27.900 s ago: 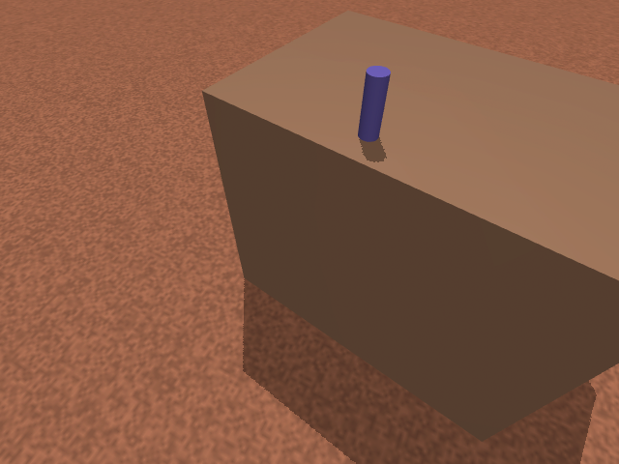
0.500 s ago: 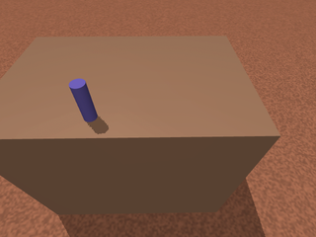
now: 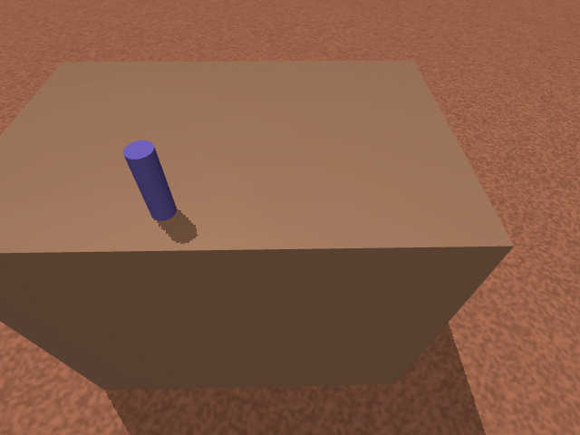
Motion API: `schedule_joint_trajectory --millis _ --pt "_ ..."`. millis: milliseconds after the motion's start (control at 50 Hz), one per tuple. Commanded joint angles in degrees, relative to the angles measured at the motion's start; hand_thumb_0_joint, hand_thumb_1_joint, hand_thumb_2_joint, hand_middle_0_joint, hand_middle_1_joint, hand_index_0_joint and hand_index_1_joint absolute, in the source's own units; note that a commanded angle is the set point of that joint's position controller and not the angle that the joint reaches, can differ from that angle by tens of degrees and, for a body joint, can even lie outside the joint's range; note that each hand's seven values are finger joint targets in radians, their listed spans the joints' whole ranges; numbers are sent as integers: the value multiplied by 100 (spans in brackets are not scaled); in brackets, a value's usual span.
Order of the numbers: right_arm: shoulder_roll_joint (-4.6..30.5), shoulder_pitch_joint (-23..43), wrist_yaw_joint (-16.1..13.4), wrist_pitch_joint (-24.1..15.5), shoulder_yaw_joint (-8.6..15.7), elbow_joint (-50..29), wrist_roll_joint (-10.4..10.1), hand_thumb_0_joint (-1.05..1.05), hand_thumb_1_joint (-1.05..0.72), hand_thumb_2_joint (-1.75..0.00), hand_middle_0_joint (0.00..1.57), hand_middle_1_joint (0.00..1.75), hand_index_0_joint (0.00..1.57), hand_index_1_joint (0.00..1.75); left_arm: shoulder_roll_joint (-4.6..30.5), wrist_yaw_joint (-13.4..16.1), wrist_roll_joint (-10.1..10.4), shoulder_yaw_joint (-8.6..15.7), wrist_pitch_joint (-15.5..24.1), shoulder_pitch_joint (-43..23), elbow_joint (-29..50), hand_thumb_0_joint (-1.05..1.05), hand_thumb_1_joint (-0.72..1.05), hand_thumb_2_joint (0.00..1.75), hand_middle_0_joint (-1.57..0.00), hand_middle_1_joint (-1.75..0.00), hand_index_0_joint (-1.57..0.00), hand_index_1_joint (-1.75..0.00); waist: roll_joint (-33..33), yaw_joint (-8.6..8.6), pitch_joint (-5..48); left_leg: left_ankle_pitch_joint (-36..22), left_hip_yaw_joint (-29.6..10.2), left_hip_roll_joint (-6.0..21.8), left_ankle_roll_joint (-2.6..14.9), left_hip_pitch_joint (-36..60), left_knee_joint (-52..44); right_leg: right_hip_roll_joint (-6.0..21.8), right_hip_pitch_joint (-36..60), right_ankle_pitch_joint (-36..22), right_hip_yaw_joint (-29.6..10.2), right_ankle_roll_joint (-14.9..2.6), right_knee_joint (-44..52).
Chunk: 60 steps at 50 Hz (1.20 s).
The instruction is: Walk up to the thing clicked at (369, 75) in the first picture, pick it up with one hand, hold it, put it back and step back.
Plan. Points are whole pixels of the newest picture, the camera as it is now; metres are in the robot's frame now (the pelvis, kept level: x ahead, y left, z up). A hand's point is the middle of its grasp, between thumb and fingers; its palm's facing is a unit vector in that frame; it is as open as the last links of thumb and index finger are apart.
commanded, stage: stand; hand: left
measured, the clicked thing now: (152, 183) +0.46 +0.22 +0.08
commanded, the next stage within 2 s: none
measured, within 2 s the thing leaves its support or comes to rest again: neither
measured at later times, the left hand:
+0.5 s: hand out of the picture +0.08 +0.25 -0.16, palm faces -0.04 -0.94 -0.35, open 7.4 cm
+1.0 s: hand out of the picture +0.08 +0.25 -0.16, palm faces -0.04 -0.94 -0.35, open 7.4 cm
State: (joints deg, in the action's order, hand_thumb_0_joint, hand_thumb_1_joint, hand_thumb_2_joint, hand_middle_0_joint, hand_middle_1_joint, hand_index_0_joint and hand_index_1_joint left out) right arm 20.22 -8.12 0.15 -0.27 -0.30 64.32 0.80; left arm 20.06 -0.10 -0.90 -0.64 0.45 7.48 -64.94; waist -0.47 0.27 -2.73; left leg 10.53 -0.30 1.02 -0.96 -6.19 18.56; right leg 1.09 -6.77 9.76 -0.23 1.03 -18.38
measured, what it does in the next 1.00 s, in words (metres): stands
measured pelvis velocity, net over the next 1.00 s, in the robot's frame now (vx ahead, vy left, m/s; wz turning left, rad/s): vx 0.01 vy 0.00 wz -0.01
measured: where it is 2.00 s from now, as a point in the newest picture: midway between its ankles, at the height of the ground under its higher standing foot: outside the picture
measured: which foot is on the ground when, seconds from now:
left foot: down 0.00-1.00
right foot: down 0.00-1.00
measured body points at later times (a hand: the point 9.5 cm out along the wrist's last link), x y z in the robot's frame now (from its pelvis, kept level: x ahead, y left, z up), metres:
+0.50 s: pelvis +0.01 +0.00 +0.00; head +0.02 +0.00 +0.45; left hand +0.08 +0.30 -0.13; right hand +0.08 -0.30 -0.14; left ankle +0.00 +0.13 -0.75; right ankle +0.00 -0.13 -0.75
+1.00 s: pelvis +0.01 +0.00 +0.00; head +0.02 +0.00 +0.45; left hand +0.08 +0.30 -0.13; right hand +0.08 -0.30 -0.13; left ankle +0.00 +0.13 -0.75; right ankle +0.00 -0.13 -0.75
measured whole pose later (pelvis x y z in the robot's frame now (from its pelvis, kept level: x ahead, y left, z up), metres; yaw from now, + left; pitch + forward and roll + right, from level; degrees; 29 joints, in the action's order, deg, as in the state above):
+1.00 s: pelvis +0.01 +0.00 +0.00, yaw +0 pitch -2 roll +0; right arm 20.0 -7.2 0.0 -0.5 -0.1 63.8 0.6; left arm 19.8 0.0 -0.7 -0.4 0.5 7.1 -64.3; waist -0.3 0.2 -2.8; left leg 11.3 0.1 1.2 -0.9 -5.1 18.1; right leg 1.0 -5.8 10.4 -0.6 1.1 -17.9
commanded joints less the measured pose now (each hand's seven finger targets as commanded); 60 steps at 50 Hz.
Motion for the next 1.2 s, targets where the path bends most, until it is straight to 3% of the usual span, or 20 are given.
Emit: schedule_joint_trajectory --millis 0,40,180,380,460,620,780,960,1180 --pt "1210 220 -59 -131 223 -372 -20 0 -90 -90 20 30 20 30 1248 74 27 241 134 -230 344 0 88 90 -20 -30 -20 -30 35 -34 416 -599 -505 611 199 23 -297 643 133 -764 -500 -216 235" --pt "1222 214 -61 -129 225 -363 -24 0 -90 -90 20 30 20 30 1255 80 25 241 141 -215 335 0 90 90 -20 -30 -20 -30 39 -35 460 -776 -494 618 213 90 -270 642 147 -962 -484 -201 221" --pt "1202 203 -71 -121 210 -353 -20 0 -90 -90 20 30 20 30 1255 80 27 239 117 -228 318 0 90 90 -20 -30 -20 -30 46 -35 301 -638 -512 614 191 4 -329 623 82 -695 -474 -197 240" --pt "1196 185 -75 -131 221 -371 -23 0 -90 -90 20 30 20 30 1248 86 31 255 118 -252 331 0 90 90 -20 -30 -20 -30 70 -22 382 -908 -462 620 199 110 -279 646 137 -999 -465 -202 198" --pt "1206 235 -71 -130 225 -380 -18 0 -90 -90 20 30 20 30 1251 76 36 251 116 -223 339 0 90 90 -20 -30 -20 -30 37 -34 312 -744 -472 608 178 78 -311 630 72 -836 -477 -201 244" --pt "1189 230 -77 -135 231 -386 -38 0 -90 -90 20 30 20 30 1207 90 49 249 131 -240 358 0 90 90 -20 -30 -20 -30 14 -27 537 -1267 -431 653 204 239 -204 670 292 -1450 -455 -209 132" --pt "1209 267 -78 -117 245 -384 -25 0 -90 -90 20 30 20 30 1229 85 29 273 106 -233 351 0 90 90 -20 -30 -20 -30 29 -40 258 -683 -452 609 189 79 -333 624 102 -811 -467 -202 280" --pt "1205 246 -68 -132 253 -397 -26 0 -90 -90 20 30 20 30 1200 80 37 268 135 -221 381 0 90 90 -20 -30 -20 -30 7 -35 436 -954 -418 641 215 164 -252 662 218 -1187 -497 -209 233" --pt "1206 235 -77 -141 250 -386 -24 0 -90 -90 20 30 20 30 1216 75 38 279 112 -177 373 0 90 90 -20 -30 -20 -30 11 -51 352 -860 -435 650 211 162 -311 634 138 -975 -494 -218 226"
